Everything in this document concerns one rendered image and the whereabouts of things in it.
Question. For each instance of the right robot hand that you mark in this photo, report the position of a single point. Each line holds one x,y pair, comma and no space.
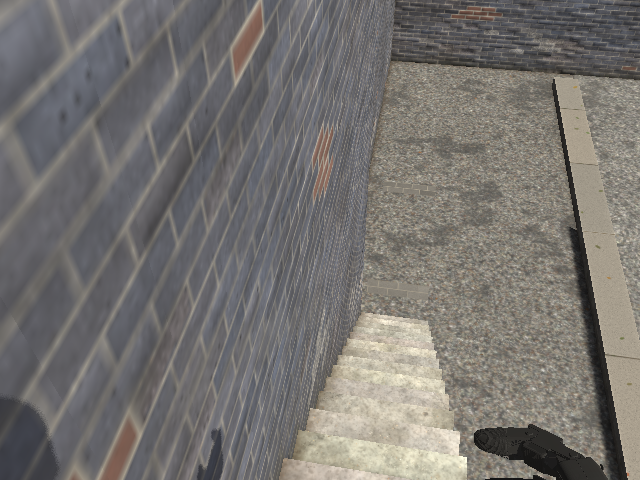
540,450

